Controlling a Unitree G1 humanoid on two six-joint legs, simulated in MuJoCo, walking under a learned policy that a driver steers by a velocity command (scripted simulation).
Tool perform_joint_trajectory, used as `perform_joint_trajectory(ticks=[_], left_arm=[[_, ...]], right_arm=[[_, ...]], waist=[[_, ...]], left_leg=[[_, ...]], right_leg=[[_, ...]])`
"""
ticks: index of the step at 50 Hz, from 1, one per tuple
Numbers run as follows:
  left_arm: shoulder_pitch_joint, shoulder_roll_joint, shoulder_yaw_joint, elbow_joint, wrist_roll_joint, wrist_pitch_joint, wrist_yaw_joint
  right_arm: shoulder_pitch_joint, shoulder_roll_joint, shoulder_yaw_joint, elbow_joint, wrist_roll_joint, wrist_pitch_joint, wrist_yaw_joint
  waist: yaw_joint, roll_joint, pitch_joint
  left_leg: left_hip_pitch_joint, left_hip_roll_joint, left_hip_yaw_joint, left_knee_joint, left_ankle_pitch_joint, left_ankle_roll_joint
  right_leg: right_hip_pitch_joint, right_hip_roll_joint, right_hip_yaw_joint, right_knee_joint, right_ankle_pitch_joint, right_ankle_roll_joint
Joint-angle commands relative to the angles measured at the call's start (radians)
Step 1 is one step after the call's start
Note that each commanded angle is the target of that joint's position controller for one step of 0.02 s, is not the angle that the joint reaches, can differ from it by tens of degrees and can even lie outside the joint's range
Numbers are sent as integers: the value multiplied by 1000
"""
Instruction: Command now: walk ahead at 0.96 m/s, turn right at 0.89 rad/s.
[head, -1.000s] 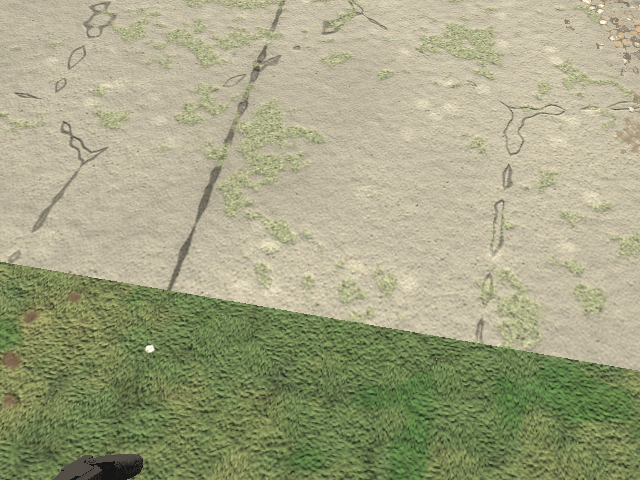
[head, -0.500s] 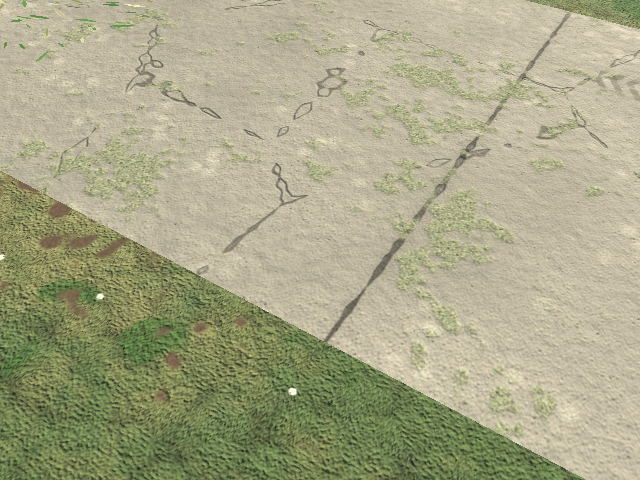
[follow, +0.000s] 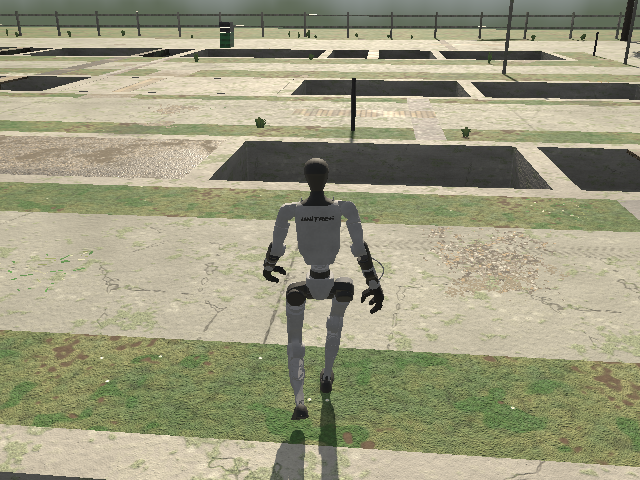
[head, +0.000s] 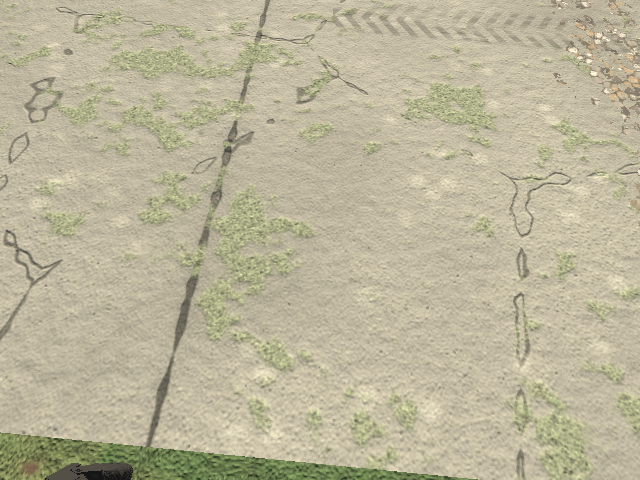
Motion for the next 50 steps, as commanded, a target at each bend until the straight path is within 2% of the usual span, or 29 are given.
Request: perform_joint_trajectory(ticks=[1, 2, 3, 5, 8, 9, 11, 15, 16, 18, 19, 20, 21, 22, 23, 24, 27, 31, 33, 36, 39, 41, 42, 43, 44, 46, 47, 48, 50], left_arm=[[367, 145, 59, 3, 27, -13, 29], [331, 118, 46, 17, 25, -30, 23], [256, 76, 31, 6, 23, -43, 17], [136, 73, 29, -25, 33, -48, 34], [123, 80, 25, -11, 16, -54, 65], [136, 86, 26, -1, 12, -55, 76], [187, 104, 35, 27, -3, -50, 85], [251, 95, 42, 54, -26, -43, 89], [252, 90, 43, 56, -21, -37, 89], [200, 81, 37, 35, 13, -26, 73], [186, -11, 2, -2, 49, -29, 60], [400, -103, -31, -44, -32, -43, 53], [352, -7, -26, 0, -60, -34, 69], [221, 56, -14, -12, -30, -30, 68], [126, 54, -14, -32, -2, -31, 66], [55, 36, -14, -62, 16, -39, 61], [62, -13, -23, -67, -14, -25, 46], [-19, -19, -41, -99, 18, -37, 32], [-128, -8, -47, -128, 29, -56, 19], [-226, 2, -43, -147, 15, -81, 2], [-155, 80, -2, -136, 5, -93, 10], [196, 153, 45, -67, 3, -79, 39], [401, 254, 64, -22, 14, -64, 62], [398, 271, 54, -14, 51, -70, 39], [348, 162, 37, -1, 38, -71, 36], [245, 79, 16, 37, 34, -75, 38], [192, 36, 9, 52, 52, -80, 36], [152, 1, 4, 67, 60, -83, 38], [93, -22, 4, 90, 39, -88, 42]], right_arm=[[-245, -106, 2, -281, 49, -125, 22], [-270, -110, -1, -301, 58, -126, 23], [-237, -98, -2, -272, 35, -111, 20], [-170, -109, -12, -252, 17, -71, 23], [-317, -112, -9, -303, -28, -54, 9], [-383, -95, -4, -321, -37, -58, 10], [-487, -51, 8, -342, -15, -61, 17], [-546, -120, -31, -364, 55, -64, 25], [-520, -145, -45, -357, 60, -69, 28], [-212, -213, -91, -294, 64, -74, 25], [39, -264, -99, -261, 48, -63, 12], [39, -343, -105, -224, -5, -67, 41], [-31, -223, -89, -250, 0, -62, 45], [-71, -150, -75, -239, 11, -50, 38], [-87, -143, -68, -219, 1, -38, 38], [-99, -134, -64, -197, -8, -35, 42], [-118, -47, -33, -138, 8, -42, 54], [-105, -119, -42, -95, 21, -45, 48], [-88, -140, -44, -86, 35, -44, 39], [-28, -189, -49, -61, 48, -39, 30], [21, -207, -44, -26, 39, -16, 30], [-11, -218, -40, -33, 14, -5, 28], [23, -72, 1, -73, -34, -13, 24], [172, 19, 23, -95, 63, -34, 25], [38, -76, -5, -98, 103, -34, 14], [-131, -78, -9, -135, 73, -18, 10], [-141, -70, -17, -138, 52, -4, 17], [-122, -50, -19, -138, 57, 17, 30], [-146, -19, -18, -154, 66, 58, 42]], waist=[[161, -32, -294], [78, 102, -119], [14, 178, -63], [-76, 110, 34], [-53, 77, 105], [-26, 54, 103], [38, 6, 63], [75, -77, -1], [57, -94, -20], [-121, -100, -211], [-204, 12, -403], [-45, 581, -528], [-85, 452, -372], [-115, 289, -214], [-110, 103, -130], [-93, 64, -56], [-18, 132, 6], [27, 81, 85], [-6, 63, 111], [-37, 66, 119], [21, 149, 30], [231, 192, -180], [242, -56, -385], [142, -391, -584], [159, -242, -375], [116, -53, -124], [70, -56, -78], [29, -95, -54], [-8, -90, 14]], left_leg=[[-925, -75, -308, 602, 1, 79], [-939, -42, -289, 489, 60, 86], [-872, 6, -298, 413, 96, 78], [-764, 46, -299, 291, 123, 31], [-639, 48, -212, -1, 245, -28], [-566, 29, -189, -117, 351, -43], [-410, -29, -156, -373, 508, -53], [-379, -65, -247, -614, 493, -60], [-368, -65, -250, -630, 439, -45], [-42, -40, -232, -573, 324, 15], [325, 132, -412, -496, 77, 59], [539, 379, -1102, -794, -371, 248], [432, 358, -1144, -865, -574, 235], [292, 300, -936, -852, -403, 201], [151, 247, -768, -838, -176, 185], [37, 204, -660, -841, -51, 190], [-101, 155, -494, -889, 73, 196], [-154, 183, -439, -968, 184, 249], [-232, 145, -361, -1021, 248, 234], [-261, 148, -304, -1068, 300, 218], [-99, 161, -285, -874, 714, 178], [-322, 96, -242, -397, 862, 118], [-545, 8, -236, 8, 246, 88], [-720, -73, -322, 285, -54, 89], [-853, -26, -309, 387, 10, 87], [-882, 60, -250, 360, 138, 86], [-820, 92, -258, 304, 177, 86], [-762, 116, -269, 279, 183, 85], [-768, 139, -262, 234, 152, 81]], right_leg=[[931, -333, 957, -493, -385, -274], [730, -327, 905, -541, -351, -235], [561, -285, 823, -540, -288, -203], [271, -190, 700, -574, -224, -195], [2, -91, 512, -591, -25, -161], [-46, -58, 467, -574, 34, -143], [-65, -20, 424, -536, 42, -94], [234, -83, 573, -425, -33, -54], [314, -104, 597, -365, 42, -42], [327, -72, 540, -5, 341, 32], [118, -40, 456, 374, 171, 63], [-214, 38, 378, 697, -290, 98], [-339, -68, 328, 778, -158, 99], [-358, -94, 282, 772, -79, 98], [-310, -127, 262, 730, -44, 96], [-285, -146, 265, 663, -26, 90], [-229, -177, 278, 546, -49, 79], [-322, -216, 254, 337, 127, 107], [-205, -209, 198, 148, 264, 132], [31, -150, 159, -65, 363, 155], [199, -85, 138, -171, 248, 132], [701, -114, 148, -107, 160, 98], [999, -370, 455, -87, -11, 88], [1090, -535, 1003, -405, -482, -57], [957, -502, 991, -518, -583, -28], [670, -458, 655, -486, -239, 1], [544, -414, 533, -494, -126, 6], [464, -393, 434, -511, -53, 17], [384, -386, 276, -563, 70, 38]])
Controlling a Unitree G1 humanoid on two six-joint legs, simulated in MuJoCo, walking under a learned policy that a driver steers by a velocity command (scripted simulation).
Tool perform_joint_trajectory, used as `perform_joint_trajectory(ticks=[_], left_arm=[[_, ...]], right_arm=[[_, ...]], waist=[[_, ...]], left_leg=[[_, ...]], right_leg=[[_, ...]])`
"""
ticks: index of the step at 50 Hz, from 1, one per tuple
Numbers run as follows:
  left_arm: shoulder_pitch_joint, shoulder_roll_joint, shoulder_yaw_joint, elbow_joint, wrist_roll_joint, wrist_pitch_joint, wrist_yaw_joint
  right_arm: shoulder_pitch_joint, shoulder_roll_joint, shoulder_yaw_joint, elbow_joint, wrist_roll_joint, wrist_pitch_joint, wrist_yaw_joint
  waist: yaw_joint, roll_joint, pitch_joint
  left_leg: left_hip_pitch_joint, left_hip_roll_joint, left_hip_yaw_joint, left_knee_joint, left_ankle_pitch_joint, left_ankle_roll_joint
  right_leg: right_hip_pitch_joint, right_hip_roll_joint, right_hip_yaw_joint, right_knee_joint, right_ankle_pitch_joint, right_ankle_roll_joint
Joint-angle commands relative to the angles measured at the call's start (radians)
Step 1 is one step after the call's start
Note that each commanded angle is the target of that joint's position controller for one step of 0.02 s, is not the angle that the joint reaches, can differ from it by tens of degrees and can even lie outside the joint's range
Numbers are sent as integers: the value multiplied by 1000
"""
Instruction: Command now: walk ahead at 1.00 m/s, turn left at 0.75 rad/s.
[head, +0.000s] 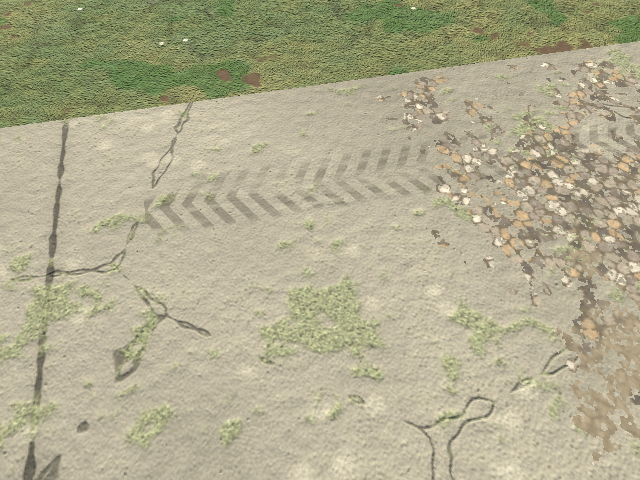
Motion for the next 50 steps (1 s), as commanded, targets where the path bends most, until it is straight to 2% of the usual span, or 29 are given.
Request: perform_joint_trajectory(ticks=[1, 5, 8, 10, 12, 13, 14, 15, 16, 17, 18, 19, 21, 22, 24, 26, 30, 33, 34, 35, 36, 37, 38, 39, 40, 42, 44, 47, 50], left_arm=[[-96, 23, 7, -39, -7, -28, 7], [-125, 101, 21, -29, 3, -32, 33], [-73, 176, 36, -12, -7, -27, 37], [-56, 241, 49, -11, -9, -10, 36], [-72, 303, 66, -25, -25, 20, 36], [-106, 304, 68, -46, -34, 28, 35], [-116, 234, 48, -45, -43, 15, 29], [-31, 22, -8, -101, 1, -25, 16], [73, 82, -22, -148, -24, -66, 8], [-85, 186, -3, -163, -44, -80, 13], [-159, 168, -2, -189, -46, -77, 24], [-161, 153, -5, -172, -22, -62, 37], [-133, 176, 9, -156, -7, -20, 38], [-152, 165, 9, -161, -1, -5, 40], [-234, 102, -9, -190, 17, 8, 44], [-273, 70, -20, -195, 12, 16, 41], [-368, 87, -11, -219, -9, 22, 28], [-329, 138, 17, -202, -14, 8, 29], [-248, 138, 23, -173, -8, -2, 30], [-181, 146, 23, -157, 12, -5, 34], [-188, 155, 15, -180, 25, 6, 39], [-165, 203, 26, -166, 30, 16, 37], [-232, 138, 20, -207, 13, 23, 41], [-242, 88, 2, -215, 9, 37, 44], [-233, 86, -7, -212, 7, 52, 44], [-234, 100, -11, -175, 4, 66, 36], [-235, 80, -12, -159, -4, 74, 20], [-164, 174, 28, -154, -18, 92, 19], [-151, 192, 40, -160, -39, 103, 26]], right_arm=[[3, 43, 9, -94, -6, 35, 16], [-80, 13, 13, -139, -23, 36, 38], [-195, -14, 11, -169, -24, 24, 67], [-191, -59, -7, -179, -17, 21, 77], [-17, -134, -43, -154, 3, 38, 73], [199, -208, -80, -96, -8, 49, 66], [328, -254, -104, -46, -12, 57, 43], [196, -313, -92, -69, -31, 52, 38], [129, -290, -76, -159, -71, 18, 50], [103, -223, -70, -193, -62, -1, 60], [55, -211, -68, -182, -49, -20, 64], [-4, -186, -61, -188, -39, -31, 63], [-75, -179, -60, -210, -54, -29, 43], [-84, -163, -55, -204, -47, -24, 30], [-74, -163, -56, -188, -36, -6, -3], [-60, -169, -63, -176, -25, 35, -32], [-35, -151, -63, -166, -23, 83, -55], [-80, -107, -56, -186, -36, 83, -53], [-110, -88, -49, -195, -36, 81, -51], [-78, -29, -28, -201, -44, 81, -43], [35, 41, -4, -198, -68, 81, -42], [212, -62, -22, -196, -34, 79, -24], [145, -164, -46, -145, -34, 90, -24], [6, -200, -57, -156, -38, 105, -27], [-50, -178, -50, -163, -45, 120, -34], [-88, -86, -18, -183, -58, 119, -29], [-69, -8, 9, -168, -72, 102, -25], [-116, -54, -2, -155, -61, 86, -26], [-97, -70, -13, -126, -51, 80, -18]], waist=[[-50, -155, 66], [-75, -85, 119], [-34, -17, 145], [-56, -67, 97], [-170, -159, -14], [-268, -154, -107], [-314, -16, -119], [-98, 425, -57], [-48, 344, -364], [-103, 101, -288], [-48, -65, -120], [-4, -163, -83], [38, -138, -58], [43, -131, -42], [24, -116, -42], [-1, -69, -107], [-56, 34, -138], [-32, 93, -106], [5, 90, -134], [4, -13, -227], [-66, -203, -259], [-144, -393, -350], [-89, -241, -293], [-41, -140, -215], [-30, -82, -187], [-49, -103, -98], [-63, -174, -96], [-19, -227, -104], [-40, -211, -108]], left_leg=[[-196, 106, -81, -19, 39, -4], [-194, 90, -24, -234, 285, -6], [-110, 43, 87, -464, 397, 39], [2, -41, 185, -526, 350, 73], [201, -127, 239, -505, 184, 112], [472, -165, 222, -549, 162, 146], [730, -149, 106, -680, 288, 182], [849, -31, -270, -725, 634, 298], [965, 174, -782, -962, 208, 457], [853, 172, -808, -1068, 154, 388], [676, 143, -725, -1075, 210, 348], [545, 110, -628, -1044, 317, 317], [355, 54, -477, -1040, 550, 291], [299, 26, -408, -1037, 627, 275], [236, -64, -296, -996, 798, 238], [242, -132, -244, -940, 787, 172], [264, -152, -339, -888, 473, 76], [329, -136, -451, -784, 321, 67], [361, -151, -420, -688, 292, 47], [329, -206, -334, -468, 70, 9], [127, -313, -234, -245, -475, -33], [-16, -260, -204, -55, -465, -77], [-27, -192, -189, 13, -358, -117], [-33, -181, -153, 30, -271, -134], [-4, -178, -131, 21, -225, -134], [93, -166, -96, -152, -203, -121], [212, -158, -7, -414, -257, -119], [240, -167, -27, -627, -200, -94], [331, -183, -45, -814, -68, -37]], right_leg=[[43, -273, 189, -335, 128, -154], [30, -220, -35, -394, 218, -133], [123, -205, -136, -409, 329, -101], [238, -212, -165, -306, 814, -87], [309, -238, -170, -13, 1281, -87], [212, -228, -143, 268, 1326, -84], [-4, -117, -126, 667, 792, -24], [-398, 126, -19, 1137, -325, 35], [-521, 133, 244, 1226, -350, 1], [-508, 84, 273, 1131, -258, -34], [-529, 58, 251, 1007, -198, -37], [-467, 11, 257, 928, -162, -25], [-338, -28, 265, 802, -134, 11], [-315, -35, 252, 710, -127, 29], [-292, 11, 197, 519, -32, 58], [-239, 78, 169, 325, 131, 74], [-156, 145, 189, 67, 310, 71], [-123, 109, 256, -49, 315, 51], [-51, 73, 244, -124, 418, 33], [135, -56, 319, -130, 554, -25], [327, -240, 544, -52, 1017, -123], [406, -482, 927, -100, 758, -336], [323, -392, 877, -128, 488, -335], [232, -295, 690, -134, 339, -275], [146, -233, 605, -160, 239, -231], [-22, -127, 494, -210, 148, -183], [-65, -46, 422, -236, 147, -161], [16, -95, 540, -237, 118, -217], [-23, -105, 614, -268, -67, -200]])
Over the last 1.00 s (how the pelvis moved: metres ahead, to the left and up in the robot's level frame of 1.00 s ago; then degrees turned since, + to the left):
0.76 -0.21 0.04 -19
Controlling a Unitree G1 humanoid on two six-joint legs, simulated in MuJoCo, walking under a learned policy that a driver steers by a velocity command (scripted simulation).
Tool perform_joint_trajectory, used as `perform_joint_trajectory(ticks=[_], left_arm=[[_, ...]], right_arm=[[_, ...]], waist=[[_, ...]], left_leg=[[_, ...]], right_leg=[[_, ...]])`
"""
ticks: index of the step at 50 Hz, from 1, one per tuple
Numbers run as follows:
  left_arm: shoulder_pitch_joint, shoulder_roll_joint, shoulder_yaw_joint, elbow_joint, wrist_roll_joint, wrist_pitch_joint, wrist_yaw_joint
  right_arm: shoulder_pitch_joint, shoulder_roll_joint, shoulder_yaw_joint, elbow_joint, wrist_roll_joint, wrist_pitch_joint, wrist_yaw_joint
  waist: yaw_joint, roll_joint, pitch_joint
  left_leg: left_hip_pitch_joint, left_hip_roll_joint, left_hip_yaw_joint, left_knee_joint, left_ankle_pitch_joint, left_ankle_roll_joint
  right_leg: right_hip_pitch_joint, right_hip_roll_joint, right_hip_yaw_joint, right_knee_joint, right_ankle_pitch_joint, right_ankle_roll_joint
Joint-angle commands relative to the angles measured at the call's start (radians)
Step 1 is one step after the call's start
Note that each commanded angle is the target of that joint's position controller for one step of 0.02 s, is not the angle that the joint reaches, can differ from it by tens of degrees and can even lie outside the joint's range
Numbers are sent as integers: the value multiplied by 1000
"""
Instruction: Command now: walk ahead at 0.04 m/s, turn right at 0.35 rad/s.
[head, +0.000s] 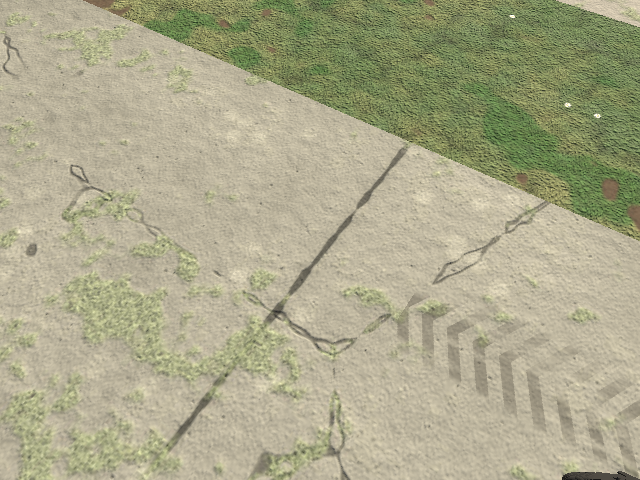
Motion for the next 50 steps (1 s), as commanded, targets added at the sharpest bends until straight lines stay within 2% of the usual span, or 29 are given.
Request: perform_joint_trajectory(ticks=[1, 2, 3, 4, 5, 6, 8, 11, 15, 18, 21, 22, 23, 24, 25, 27, 29, 31, 34, 36, 39, 42, 43, 44, 45, 46, 47, 48, 50], left_arm=[[-81, 204, 64, -98, -25, -3, 14], [-70, 192, 64, -96, -30, -1, 21], [-97, 167, 61, -120, -29, -3, 25], [-124, 167, 62, -143, -38, -9, 23], [-73, 179, 75, -133, -28, -16, 18], [-14, 209, 89, -97, -19, -9, 17], [64, 177, 87, -61, -11, 22, 24], [-5, 119, 60, -106, -19, 38, 10], [-103, 90, 33, -179, -17, 32, -27], [-83, 131, 47, -189, -18, 39, -35], [3, 162, 74, -170, -15, 57, -26], [103, 231, 104, -147, -10, 54, -6], [135, 399, 139, -166, -6, 47, 15], [118, 361, 123, -196, 31, 18, 3], [88, 310, 108, -188, 27, -1, -5], [-25, 247, 91, -187, -16, -3, 11], [-111, 238, 83, -213, -10, 13, 29], [-109, 242, 87, -211, -3, 20, 39], [-72, 258, 88, -203, -27, 9, 40], [-63, 265, 85, -194, -21, -3, 34], [-35, 228, 65, -177, -17, -18, 22], [-59, 169, 35, -177, -2, -28, 13], [-75, 127, 21, -186, 3, -33, 13], [-113, 48, -3, -208, 4, -45, 14], [-90, 48, -6, -273, -30, -71, 13], [-119, 117, 7, -260, -51, -95, 10], [-145, 153, 17, -247, -48, -111, 5], [-152, 144, 16, -233, -17, -121, 4], [-197, 125, 17, -235, 11, -137, 0]], right_arm=[[126, -117, -48, -6, 4, -16, 3], [139, -138, -56, -1, -4, -19, 2], [185, -193, -73, 16, -32, -19, 0], [175, -205, -77, 14, -51, -21, -1], [72, -194, -73, -13, -67, -30, -7], [6, -136, -57, -40, -59, -40, -18], [-66, -94, -43, -55, -22, -54, -26], [-21, -111, -49, -37, -15, -43, -29], [52, -182, -77, -15, -14, -21, -24], [53, -220, -96, -6, 7, -28, -4], [38, -194, -98, 8, 40, -52, 15], [88, -165, -93, 26, 31, -63, 22], [85, -86, -67, -38, -31, -73, 26], [-11, -110, -64, -62, -38, -80, 20], [-74, -151, -74, -67, -8, -77, 14], [-56, -149, -75, -52, -10, -72, -8], [-17, -150, -79, -36, -16, -66, -10], [14, -126, -71, -18, -10, -67, -4], [5, -123, -64, -19, 7, -82, 22], [-8, -139, -69, -25, 20, -101, 36], [6, -134, -68, -23, 23, -130, 43], [161, -111, -67, 24, 23, -152, 44], [257, -112, -68, 56, 16, -158, 42], [368, -160, -74, 78, -3, -166, 41], [349, -261, -88, 60, -26, -169, 60], [301, -241, -83, 40, -9, -171, 65], [289, -201, -71, 30, 5, -167, 60], [306, -184, -63, 23, 7, -160, 58], [330, -159, -48, 30, 19, -142, 41]], waist=[[-94, -141, -175], [-100, -133, -184], [-117, -17, -190], [-121, 167, -147], [-81, 237, -134], [-46, 160, -149], [-15, 118, -136], [-56, 123, -95], [-118, 147, -124], [-104, 170, -135], [-36, 144, -158], [5, 19, -209], [-32, -342, -237], [41, -278, -385], [47, -154, -330], [-26, -58, -212], [-75, -85, -191], [-79, -85, -212], [-54, -130, -223], [-48, -174, -184], [-40, -186, -157], [-114, -176, -137], [-149, -125, -127], [-174, 66, -112], [-108, 287, -14], [-103, 203, 69], [-102, 132, 86], [-108, 96, 40], [-121, 115, 25]], left_leg=[[149, -33, 36, -230, 144, 61], [254, 12, 15, -267, 174, 90], [335, 130, -86, -272, 110, 154], [296, 305, -245, -366, 176, 248], [236, 435, -319, -390, 396, 308], [198, 418, -248, -369, 515, 290], [197, 339, -101, -335, 621, 230], [236, 288, 30, -337, 646, 230], [287, 326, 96, -303, 681, 239], [258, 359, 138, -259, 726, 217], [191, 343, 227, -80, 707, 125], [41, 272, 288, 124, 596, 44], [-358, 114, 312, 472, -167, -63], [-441, 42, 67, 631, -288, -70], [-449, 70, 16, 649, -220, -46], [-438, 96, 5, 511, -59, -24], [-323, 62, 19, 418, 37, -37], [-272, 24, 18, 306, 76, -53], [-201, 4, 13, 128, 126, -41], [-183, 2, 14, 63, 102, -27], [-74, 19, 47, -12, 105, -9], [154, 39, 120, -135, 191, 34], [237, 60, 79, -183, 125, 52], [301, 214, -199, -314, -112, 113], [330, 393, -722, -522, -473, 286], [267, 448, -848, -571, -580, 346], [255, 411, -738, -536, -468, 323], [264, 351, -633, -515, -374, 296], [226, 265, -480, -525, -204, 265]], right_leg=[[82, -203, 380, -188, -354, -120], [-5, -168, 352, -166, -412, -77], [-150, -103, 242, -71, -453, -13], [-264, -12, 80, 157, -475, 22], [-290, -12, -5, 429, -493, 64], [-259, -52, -9, 596, -472, 89], [-281, -76, -30, 769, -388, 120], [-335, -133, -95, 715, -283, 156], [-237, -167, -156, 468, -283, 145], [-119, -141, -215, 339, -286, 105], [93, -92, -232, 105, -150, 27], [320, -107, -129, 13, 111, -36], [575, -394, 308, 51, 660, -206], [550, -500, 494, -11, 555, -374], [506, -450, 390, -37, 431, -336], [371, -338, 281, -51, 227, -225], [234, -277, 236, -64, 208, -198], [209, -253, 239, -57, 185, -195], [146, -234, 346, -149, -483, -195], [125, -244, 390, -164, -578, -194], [71, -243, 384, -131, -580, -179], [-51, -208, 315, -51, -619, -137], [-112, -162, 256, 75, -620, -106], [-231, -58, 107, 427, -536, -43], [-535, -22, 6, 638, -527, -21], [-626, -95, 29, 740, -453, -30], [-629, -128, 27, 753, -347, -31], [-588, -134, 9, 732, -301, -27], [-488, -148, -13, 596, -192, 9]])
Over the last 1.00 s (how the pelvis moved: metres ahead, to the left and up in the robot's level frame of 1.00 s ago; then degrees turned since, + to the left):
0.56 0.10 0.00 43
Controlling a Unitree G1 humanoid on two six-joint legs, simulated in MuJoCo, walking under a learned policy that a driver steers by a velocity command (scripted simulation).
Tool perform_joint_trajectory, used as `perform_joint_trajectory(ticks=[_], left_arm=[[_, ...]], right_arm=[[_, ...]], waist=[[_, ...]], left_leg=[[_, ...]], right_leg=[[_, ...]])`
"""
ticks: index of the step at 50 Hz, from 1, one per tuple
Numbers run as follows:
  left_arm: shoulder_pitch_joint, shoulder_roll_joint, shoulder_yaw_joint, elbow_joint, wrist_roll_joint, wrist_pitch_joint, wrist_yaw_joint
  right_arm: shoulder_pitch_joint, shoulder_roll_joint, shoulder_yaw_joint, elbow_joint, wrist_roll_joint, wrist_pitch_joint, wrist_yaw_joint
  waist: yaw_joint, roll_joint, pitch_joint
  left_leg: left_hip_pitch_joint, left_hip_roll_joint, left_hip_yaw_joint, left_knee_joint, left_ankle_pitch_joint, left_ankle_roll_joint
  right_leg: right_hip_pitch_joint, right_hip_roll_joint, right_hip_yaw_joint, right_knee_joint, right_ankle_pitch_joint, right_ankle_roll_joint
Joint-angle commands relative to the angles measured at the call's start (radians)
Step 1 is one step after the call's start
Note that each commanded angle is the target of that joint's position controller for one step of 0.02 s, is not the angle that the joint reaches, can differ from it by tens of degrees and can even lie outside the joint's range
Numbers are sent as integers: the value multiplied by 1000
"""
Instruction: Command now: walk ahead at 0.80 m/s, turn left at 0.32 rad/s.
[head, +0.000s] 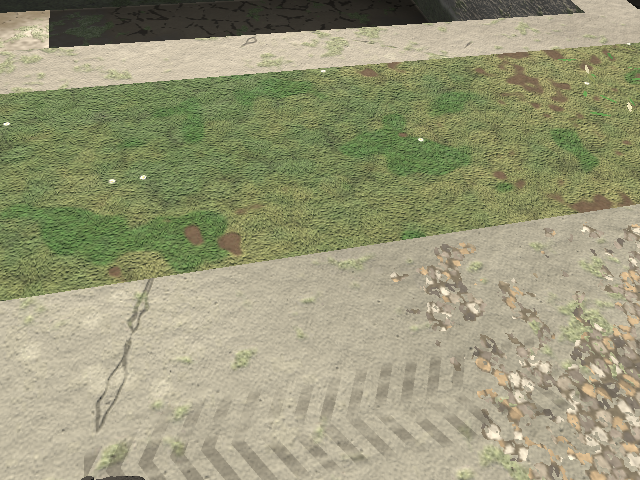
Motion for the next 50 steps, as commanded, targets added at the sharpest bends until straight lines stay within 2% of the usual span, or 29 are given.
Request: perform_joint_trajectory(ticks=[1, 5, 9, 11, 12, 13, 14, 15, 16, 17, 18, 19, 21, 24, 27, 28, 30, 32, 33, 34, 35, 36, 37, 38, 40, 42, 44, 47, 50], left_arm=[[-174, 98, 36, -113, 23, -53, -5], [-251, 23, 20, -105, 8, -66, -20], [-299, 61, 42, -104, -22, -77, -28], [-207, 113, 70, -87, -33, -81, -17], [-56, 160, 92, -54, -34, -80, -2], [189, 221, 112, -15, -30, -68, 15], [303, 285, 118, 27, 8, -51, 6], [260, 210, 105, 23, 20, -48, -2], [229, 145, 89, 28, 15, -45, 4], [218, 119, 80, 47, 23, -38, 10], [186, 92, 70, 64, 36, -32, 8], [157, 65, 61, 81, 45, -30, 5], [115, 33, 52, 106, 31, -35, -1], [23, 86, 61, 116, 22, -44, 5], [47, 158, 77, 141, 20, -50, 13], [64, 157, 71, 153, 30, -50, 13], [112, 269, 93, 161, 22, -44, 16], [104, 319, 106, 153, 27, -13, 21], [52, 317, 105, 121, 21, -11, 21], [97, 181, 66, 123, 31, -29, 17], [240, 63, 16, 35, 24, -71, 0], [113, 198, 32, 15, 4, -108, -7], [4, 207, 35, -20, -24, -117, -1], [-13, 181, 28, -14, -10, -117, 11], [60, 163, 30, 21, 17, -89, 15], [53, 156, 34, 26, 30, -59, 14], [-63, 125, 24, -18, 53, -52, 14], [-214, 49, 3, -68, 64, -63, -2], [-288, 61, 17, -97, 43, -81, -22]], right_arm=[[-10, -135, -21, -79, 16, 0, -23], [11, -125, -16, -54, 30, 21, -51], [35, -139, -22, -25, 47, 33, -56], [-4, -147, -26, -32, 49, 38, -54], [-46, -143, -26, -50, 39, 34, -48], [-78, -86, -10, -86, 10, 27, -42], [12, 24, 26, -137, 46, 6, -44], [6, -44, 15, -131, 88, 6, -55], [-102, -97, 1, -132, 73, 13, -54], [-146, -101, -2, -128, 49, 20, -48], [-189, -83, -4, -140, 35, 25, -40], [-217, -51, 0, -157, 40, 36, -29], [-238, -5, 12, -188, 55, 62, -14], [-278, -20, 21, -233, 41, 72, 3], [-389, -49, 22, -252, 23, 61, 27], [-412, -61, 16, -249, 21, 58, 30], [-406, -92, 4, -266, 32, 54, 43], [-204, -200, -50, -227, 51, 63, 40], [72, -283, -95, -151, 49, 78, 30], [147, -309, -102, -91, 58, 95, 9], [20, -383, -95, -164, 28, 74, 8], [29, -292, -84, -204, 15, 59, 9], [15, -278, -80, -190, 5, 38, 9], [-46, -267, -75, -185, 4, 18, 14], [-163, -219, -59, -202, -14, 3, 8], [-181, -168, -43, -183, 7, 5, -3], [-153, -149, -34, -157, 25, 5, -23], [-124, -160, -40, -111, 22, 25, -48], [-7, -160, -46, -43, 22, 41, -57]], waist=[[3, 175, 163], [-13, 204, 132], [-12, 237, 121], [65, 248, 77], [147, 227, -16], [259, 125, -208], [218, -274, -369], [210, -290, -249], [232, -193, -84], [219, -74, -7], [190, -37, 69], [158, -55, 127], [114, -62, 169], [51, -47, 217], [81, 51, 246], [91, 80, 223], [55, -23, 178], [-87, -101, 25], [-224, -52, -97], [-182, 159, -73], [22, 465, -257], [-77, 255, -348], [-57, 134, -157], [11, -38, -45], [115, -20, 44], [134, 27, 111], [101, 27, 174], [32, 69, 194], [-44, 118, 144]], left_leg=[[92, 236, -438, -356, -217, 163], [-15, 163, -301, -331, 10, 148], [-35, 170, -350, -283, 18, 143], [-44, 162, -363, -177, 222, 110], [-117, 127, -318, -5, 334, 74], [-282, 85, -236, 310, 248, 39], [-619, -12, -117, 639, -204, -8], [-753, 87, -79, 815, -163, -14], [-804, 123, -42, 876, -75, -13], [-775, 155, -18, 884, -19, -15], [-750, 178, -15, 856, 16, -15], [-730, 205, -18, 849, 32, -11], [-725, 235, -13, 843, 28, -14], [-688, 245, -3, 729, 151, -42], [-547, 198, 110, 465, 342, -19], [-454, 135, 179, 402, 376, 11], [-333, 65, 244, 344, 311, 46], [-82, -18, 275, 337, 187, 97], [292, -35, 232, 258, 250, 148], [556, 39, 50, 233, 254, 182], [758, 262, -585, 14, -53, 397], [737, 302, -779, -181, -342, 368], [571, 298, -766, -267, -343, 318], [375, 272, -702, -277, -251, 285], [106, 179, -516, -262, -57, 274], [-27, 127, -399, -288, 44, 273], [-150, 63, -281, -306, 186, 251], [-228, -11, -156, -238, 389, 162], [-132, 30, -212, -196, 358, 113]], right_leg=[[-268, -57, 15, -105, 141, 43], [-9, 28, -40, -393, 219, 97], [198, 50, -20, -563, 197, 114], [375, 41, -21, -647, 166, 83], [589, -17, 9, -645, 163, 50], [924, -177, 132, -588, 69, -4], [1200, -437, 632, -691, -307, -159], [1079, -466, 756, -767, -486, -181], [956, -423, 587, -777, -369, -156], [848, -382, 440, -792, -209, -139], [740, -338, 338, -817, -86, -129], [653, -308, 241, -839, 14, -110], [554, -301, 119, -871, 146, -92], [422, -286, -52, -942, 284, -79], [398, -231, -220, -992, 379, -42], [425, -193, -273, -981, 579, -26], [517, -252, -290, -848, 1122, -23], [574, -275, -286, -517, 1455, -14], [410, -257, -274, -195, 1420, -4], [96, -106, -242, 222, 319, 48], [-233, 50, -60, 581, -267, 63], [-280, 0, 103, 525, -132, 18], [-312, -20, 79, 452, -72, 4], [-255, -59, 84, 352, -15, 6], [-109, -111, 108, 240, 38, 34], [-72, -128, 86, 118, 41, 72], [-29, -102, 21, -59, 150, 103], [91, -28, -71, -394, 467, 111], [190, 22, -69, -555, 671, 92]])
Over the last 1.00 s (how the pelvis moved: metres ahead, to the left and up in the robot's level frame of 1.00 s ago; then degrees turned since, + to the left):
0.12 -0.07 0.01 -40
